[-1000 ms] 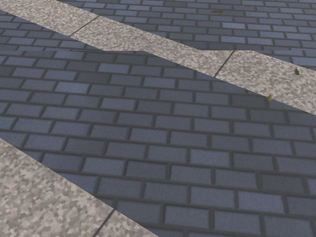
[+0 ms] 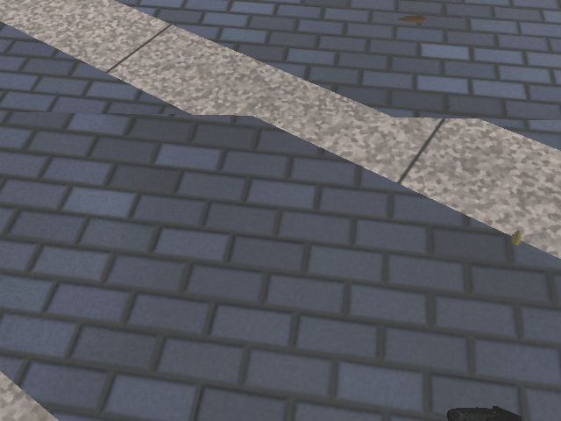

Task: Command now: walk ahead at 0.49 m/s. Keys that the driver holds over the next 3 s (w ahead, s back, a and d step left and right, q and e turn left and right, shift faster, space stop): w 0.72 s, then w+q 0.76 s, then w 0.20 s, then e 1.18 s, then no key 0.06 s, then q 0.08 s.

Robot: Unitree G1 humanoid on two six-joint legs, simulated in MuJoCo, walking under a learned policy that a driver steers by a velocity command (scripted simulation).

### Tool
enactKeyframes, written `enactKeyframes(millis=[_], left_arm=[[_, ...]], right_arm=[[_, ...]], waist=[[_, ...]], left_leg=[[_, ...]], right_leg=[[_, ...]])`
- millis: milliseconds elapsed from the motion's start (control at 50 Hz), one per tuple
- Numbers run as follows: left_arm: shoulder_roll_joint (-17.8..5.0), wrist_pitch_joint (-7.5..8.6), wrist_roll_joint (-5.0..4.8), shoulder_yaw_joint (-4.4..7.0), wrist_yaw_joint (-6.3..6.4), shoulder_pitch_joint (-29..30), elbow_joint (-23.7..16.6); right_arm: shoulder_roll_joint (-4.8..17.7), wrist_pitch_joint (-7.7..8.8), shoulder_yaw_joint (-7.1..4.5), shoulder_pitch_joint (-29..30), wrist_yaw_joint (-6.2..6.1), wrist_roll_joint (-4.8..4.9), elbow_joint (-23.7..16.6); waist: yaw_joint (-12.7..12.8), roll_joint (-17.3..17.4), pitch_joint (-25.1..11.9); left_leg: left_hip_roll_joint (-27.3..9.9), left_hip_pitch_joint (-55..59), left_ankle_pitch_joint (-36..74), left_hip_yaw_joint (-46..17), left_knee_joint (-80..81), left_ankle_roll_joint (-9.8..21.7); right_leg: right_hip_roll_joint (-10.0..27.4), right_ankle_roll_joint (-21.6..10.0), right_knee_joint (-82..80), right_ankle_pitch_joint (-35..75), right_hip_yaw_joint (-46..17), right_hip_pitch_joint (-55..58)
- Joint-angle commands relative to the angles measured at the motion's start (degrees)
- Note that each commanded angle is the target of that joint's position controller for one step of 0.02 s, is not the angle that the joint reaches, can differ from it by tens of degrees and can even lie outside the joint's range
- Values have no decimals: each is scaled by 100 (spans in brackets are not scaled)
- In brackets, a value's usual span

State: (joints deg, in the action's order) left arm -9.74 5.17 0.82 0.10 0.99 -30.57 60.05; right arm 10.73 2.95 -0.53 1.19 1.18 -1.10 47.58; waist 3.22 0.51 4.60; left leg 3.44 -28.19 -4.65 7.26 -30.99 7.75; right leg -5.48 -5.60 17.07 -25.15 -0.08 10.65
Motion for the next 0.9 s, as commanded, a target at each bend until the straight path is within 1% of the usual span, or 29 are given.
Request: enactKeyframes(millis=[20, 40, 60, 80, 100, 120, 140, 160, 180, 240, 340, 400, 460, 500, 520, 540, 560, 580, 600, 620, 640, 660, 680, 700, 720, 760, 800, 840, 900], left_arm=[[-854, 42, -7, 143, -4, 348, -437], [-266, 17, -149, 80, -64, -494, -417], [-875, -1, -4, 192, -46, -77, -437], [-951, 24, 25, 233, -77, 557, -645], [-877, 35, 34, 240, -106, 787, -695], [-779, -26, 74, 248, -126, 863, -721], [-564, -118, 128, 201, -168, 674, -650], [-434, -176, 141, 180, -198, 603, -625], [-396, -211, 148, 177, -219, 676, -651], [-505, -272, 137, 197, -257, 1469, -928], [-463, -273, 46, 150, -280, 2684, -1277], [-458, -268, 33, 125, -275, 3198, -1412], [-500, -226, 36, 129, -268, 3587, -1561], [-556, -178, 35, 154, -257, 3537, -1594], [-598, -149, 39, 184, -233, 3264, -1521], [-680, -115, 47, 239, -191, 2706, -1338], [-802, -61, 78, 320, -137, 1726, -999], [-1172, -8, 217, 448, -66, 674, -736], [-1768, -25, 325, 608, -55, 118, -672], [-1494, -112, 67, 581, -127, 395, -647], [-1234, -113, -16, 505, -151, 1059, -712], [-888, -64, -15, 427, -180, 1422, -751], [-697, -22, 4, 370, -172, 1545, -710], [-427, 6, -12, 282, -155, 1558, -605], [-507, 47, -3, 288, -137, 1422, -530], [-609, 138, -17, 310, -124, 1115, -377], [-718, 168, 12, 322, -104, 931, -308], [-680, 169, 24, 292, -95, 734, -255], [-657, 183, 10, 253, -69, 592, -229]], right_arm=[[1334, 57, -463, -3003, -212, -141, 595], [1526, 23, -521, -2906, -161, -154, 557], [1256, 1, -495, -2326, -80, 68, 512], [926, 32, -404, -1743, -66, 101, 407], [623, 87, -330, -1559, -47, 64, 451], [458, 165, -264, -1621, -57, 27, 561], [376, 215, -222, -1690, -81, 27, 661], [410, 275, -220, -1844, -86, 33, 755], [467, 327, -226, -1992, -84, 47, 844], [657, 360, -240, -2300, -73, 62, 980], [634, 331, -181, -2914, -83, 84, 1138], [634, 313, -153, -3248, -129, 46, 1247], [681, 280, -150, -3430, -183, -24, 1344], [754, 266, -169, -3341, -222, -50, 1378], [794, 263, -177, -3211, -236, -48, 1371], [853, 256, -192, -3127, -239, -39, 1376], [870, 241, -191, -3001, -226, -3, 1362], [768, 263, -146, -2897, -210, 55, 1208], [148, 263, -25, -3485, -151, 286, 1068], [734, 257, -201, -3317, -169, 133, 1163], [755, 263, -240, -2797, -159, 83, 969], [652, 287, -222, -2455, -136, 56, 884], [556, 241, -236, -2345, -117, 13, 875], [456, 146, -229, -2369, -74, -74, 875], [300, 74, -210, -2578, -26, -93, 914], [254, -24, -218, -2467, 13, -96, 895], [322, -77, -236, -1956, 38, -67, 719], [347, -89, -234, -1443, 60, -37, 536], [269, -60, -177, -840, 90, -4, 323]], waist=[[-1526, 72, -1578], [-877, 1290, -2143], [-874, 280, -1552], [-686, 101, -686], [-490, -204, -169], [-307, -253, -20], [-138, -196, -32], [-91, -69, -38], [-62, -27, -14], [-154, 90, 139], [-529, 220, 147], [-713, 305, 152], [-790, 346, 194], [-653, 379, 186], [-484, 410, 69], [-244, 444, -205], [181, 305, -691], [570, 63, -1339], [402, -1213, -2182], [351, -672, -2111], [53, -499, -1125], [-64, -229, -643], [-247, -196, -378], [-438, -213, -255], [-518, -451, -350], [-571, -348, -237], [-520, -320, -34], [-422, -344, 80], [-312, -368, 141]], left_leg=[[-1207, 3685, -932, -1570, 401, 600], [-2733, 4936, -1046, -4613, 931, 1575], [-2507, 4247, -2057, -4687, 1601, 1613], [-2337, 3333, -2303, -3835, 1901, 1399], [-2112, 2481, -1719, -3301, 2161, 1156], [-1861, 1992, -1103, -2822, 2226, 932], [-1649, 1642, -817, -2417, 2329, 764], [-1589, 1496, -422, -2206, 2366, 746], [-1515, 1458, -99, -1996, 2401, 729], [-1340, 1580, 204, -1556, 2606, 617], [-1149, 2201, 1151, -1160, 2499, 263], [-1225, 2796, 1570, -1118, 2335, 242], [-1443, 3433, 2051, -1153, 2045, 361], [-1578, 3642, 2688, -1122, 1749, 350], [-1572, 3604, 3432, -1032, 1424, 279], [-1530, 3539, 4143, -965, 829, 205], [-1341, 3221, 4182, -772, -191, 93], [-1139, 2049, 2675, -646, -1620, -10], [-143, -83, -1093, -194, -3964, -318], [-42, -664, -2322, -931, -4637, -230], [-384, -951, -1822, -1029, -4570, -194], [-576, -828, -1440, -1016, -4254, -205], [-725, -588, -1272, -999, -3928, -228], [-828, -286, -1121, -980, -3661, -266], [-798, -86, -1113, -920, -3549, -324], [-783, -229, -996, -898, -3455, -385], [-843, -660, -557, -908, -3160, -422], [-825, -972, -97, -904, -2715, -442], [-754, -922, 505, -702, -1776, -437]], right_leg=[[1072, -84, 4160, 4776, 45, -2001], [-54, 141, 6464, -381, 60, -4006], [225, -13, 6657, 0, -377, -4730], [541, -53, 6336, 516, -392, -4872], [724, -65, 5894, 725, -361, -4611], [884, -28, 5543, 817, -411, -4290], [950, 39, 5323, 875, -365, -3931], [973, 93, 5144, 888, -301, -3794], [1015, 140, 4990, 954, -226, -3851], [1199, 289, 4292, 1614, -2, -4450], [1111, 419, 2818, 2596, 302, -4733], [969, 390, 2251, 2687, 405, -4805], [843, 279, 1863, 2311, 436, -4886], [732, 119, 1590, 1877, 457, -4595], [579, 13, 1426, 1636, 522, -4105], [385, -105, 1256, 1500, 582, -3375], [268, -266, 888, 1764, 629, -2190], [1116, -556, 894, 1491, -264, -593], [2926, -1373, 565, 1102, -3032, 1121], [2926, -1469, -14, 1067, -3844, 769], [2687, -1275, -147, 1068, -2852, -76], [2436, -1104, -377, 1561, -2231, -838], [2157, -876, -524, 1898, -1746, -1358], [1812, -586, -661, 2168, -1283, -1763], [1866, -662, -698, 2471, -1142, -1875], [1824, -661, -823, 2845, -764, -1971], [1766, -562, -1023, 2746, -451, -1964], [1685, -448, -1095, 2912, -153, -1855], [1604, -297, -1112, 3226, 266, -1716]])
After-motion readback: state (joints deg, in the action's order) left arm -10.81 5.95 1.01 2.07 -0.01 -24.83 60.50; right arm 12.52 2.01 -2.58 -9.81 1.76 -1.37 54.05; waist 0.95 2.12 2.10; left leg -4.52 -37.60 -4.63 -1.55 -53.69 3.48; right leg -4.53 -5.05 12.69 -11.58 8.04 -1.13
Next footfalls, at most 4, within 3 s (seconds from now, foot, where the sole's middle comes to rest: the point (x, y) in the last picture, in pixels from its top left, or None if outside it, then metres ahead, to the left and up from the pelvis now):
0.02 left None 0.17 0.05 -0.76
0.58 right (362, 404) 0.48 -0.12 -0.76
1.14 left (286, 295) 0.75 0.07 -0.76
1.70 right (298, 188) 1.11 0.05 -0.76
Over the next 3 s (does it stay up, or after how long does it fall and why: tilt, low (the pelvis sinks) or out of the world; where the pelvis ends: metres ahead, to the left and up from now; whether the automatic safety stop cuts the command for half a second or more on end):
stays up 0.99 0.09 0.03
